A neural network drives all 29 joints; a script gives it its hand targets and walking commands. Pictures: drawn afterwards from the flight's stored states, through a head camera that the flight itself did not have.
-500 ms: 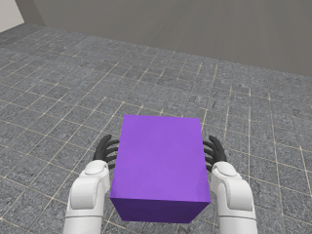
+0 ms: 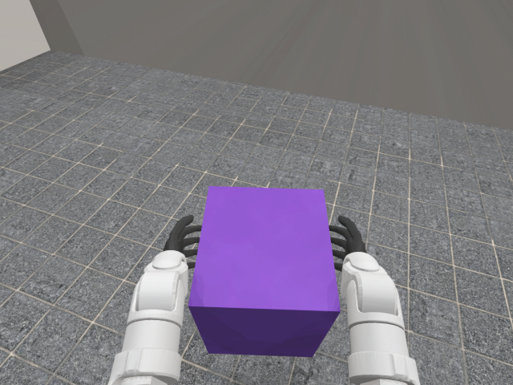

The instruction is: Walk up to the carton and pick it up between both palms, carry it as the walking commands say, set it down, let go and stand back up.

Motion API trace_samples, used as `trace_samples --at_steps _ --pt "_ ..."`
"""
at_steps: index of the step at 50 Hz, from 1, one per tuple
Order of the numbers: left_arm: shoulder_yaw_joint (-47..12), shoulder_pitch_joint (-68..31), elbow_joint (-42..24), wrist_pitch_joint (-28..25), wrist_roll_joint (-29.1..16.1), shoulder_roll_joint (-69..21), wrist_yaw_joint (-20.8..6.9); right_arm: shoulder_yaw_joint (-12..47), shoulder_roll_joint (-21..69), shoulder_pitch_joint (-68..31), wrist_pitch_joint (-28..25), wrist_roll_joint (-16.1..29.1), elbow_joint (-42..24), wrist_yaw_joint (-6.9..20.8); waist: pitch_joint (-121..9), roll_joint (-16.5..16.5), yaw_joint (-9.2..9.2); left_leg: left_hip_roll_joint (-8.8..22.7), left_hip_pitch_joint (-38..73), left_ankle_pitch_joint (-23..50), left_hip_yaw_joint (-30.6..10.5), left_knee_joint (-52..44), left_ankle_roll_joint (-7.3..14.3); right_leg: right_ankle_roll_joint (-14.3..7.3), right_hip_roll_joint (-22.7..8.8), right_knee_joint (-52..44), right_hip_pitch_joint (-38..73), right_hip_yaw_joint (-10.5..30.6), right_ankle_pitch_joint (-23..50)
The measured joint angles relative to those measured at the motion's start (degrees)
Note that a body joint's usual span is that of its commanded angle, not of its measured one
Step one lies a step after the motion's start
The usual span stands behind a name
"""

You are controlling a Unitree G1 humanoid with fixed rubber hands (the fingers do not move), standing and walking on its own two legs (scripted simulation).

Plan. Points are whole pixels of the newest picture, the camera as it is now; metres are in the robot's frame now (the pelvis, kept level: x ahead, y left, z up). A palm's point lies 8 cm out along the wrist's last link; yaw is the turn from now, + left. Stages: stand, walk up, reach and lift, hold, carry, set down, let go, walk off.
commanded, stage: set down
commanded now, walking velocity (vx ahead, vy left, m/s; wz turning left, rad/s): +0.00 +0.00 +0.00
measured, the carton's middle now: (263, 275) +0.31 -0.02 -0.03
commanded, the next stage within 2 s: none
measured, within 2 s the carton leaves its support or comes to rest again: neither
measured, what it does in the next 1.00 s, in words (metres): lowers itself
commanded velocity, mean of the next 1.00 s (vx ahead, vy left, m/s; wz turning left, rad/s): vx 0.00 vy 0.00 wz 0.00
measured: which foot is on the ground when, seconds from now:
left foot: down 0.00-1.00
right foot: down 0.00-1.00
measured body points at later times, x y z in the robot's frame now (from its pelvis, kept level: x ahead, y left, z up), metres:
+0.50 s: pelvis -0.01 +0.01 -0.01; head +0.01 +0.01 +0.44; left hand +0.34 +0.14 -0.01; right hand +0.33 -0.15 -0.01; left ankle +0.02 +0.11 -0.74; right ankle +0.07 -0.11 -0.74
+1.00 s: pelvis +0.00 +0.01 -0.05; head +0.15 +0.00 +0.37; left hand +0.37 +0.12 -0.12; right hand +0.35 -0.17 -0.11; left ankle +0.02 +0.11 -0.74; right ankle +0.07 -0.11 -0.74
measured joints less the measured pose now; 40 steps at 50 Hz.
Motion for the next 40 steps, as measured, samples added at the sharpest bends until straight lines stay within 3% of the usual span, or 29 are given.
trace_samples --at_steps 8,16,25,40 --pt "9.5 -9.0 14.0 -3.5 5.8 -2.0 -1.7 -10.9 2.3 -7.3 -2.9 -5.6 11.0 1.6 -0.9 -0.3 -2.13 -1.6 -1.5 -0.3 -3.9 2.8 0.6 -0.1 1.9 2.4 0.0 3.0 -1.4" --pt "13.7 -15.1 23.0 -8.2 8.2 -0.3 -2.8 -15.6 3.3 -11.6 -6.5 -9.2 16.0 1.2 -0.1 0.5 -3.56 -2.6 -5.7 -1.5 -5.2 7.0 0.9 0.3 1.9 5.7 -3.4 3.3 -2.7" --pt "13.1 -13.3 21.4 -13.8 8.5 -1.9 -1.9 -15.3 2.8 -9.8 -12.3 -9.2 15.3 2.6 0.2 0.3 -3.84 -3.5 -12.8 -1.6 -4.5 8.0 1.4 1.0 1.1 7.6 -11.0 4.0 -3.1" --pt "8.9 -9.4 17.1 -25.5 4.3 -3.3 0.9 -13.8 1.9 -6.1 -25.4 -6.1 12.3 4.4 -2.7 1.4 -4.01 -4.2 -33.2 -3.1 -3.4 14.7 1.4 1.5 0.6 14.9 -31.9 4.9 -4.8"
